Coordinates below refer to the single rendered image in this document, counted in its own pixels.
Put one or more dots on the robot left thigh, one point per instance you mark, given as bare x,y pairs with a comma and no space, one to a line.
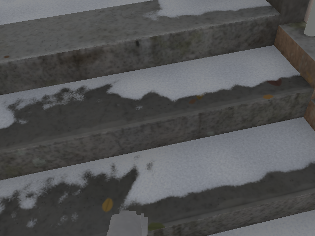
128,223

